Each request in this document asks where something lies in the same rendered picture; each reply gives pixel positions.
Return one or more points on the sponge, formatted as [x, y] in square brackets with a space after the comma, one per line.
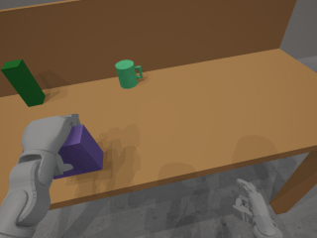
[81, 151]

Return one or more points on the robot left forearm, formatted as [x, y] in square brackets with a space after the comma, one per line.
[28, 199]

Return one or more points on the table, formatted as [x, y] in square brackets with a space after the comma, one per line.
[217, 92]

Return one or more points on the robot right forearm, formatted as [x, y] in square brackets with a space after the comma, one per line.
[265, 227]

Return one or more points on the robot right hand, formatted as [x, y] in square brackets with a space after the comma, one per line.
[248, 208]

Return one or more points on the robot left hand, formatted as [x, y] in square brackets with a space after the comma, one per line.
[49, 134]

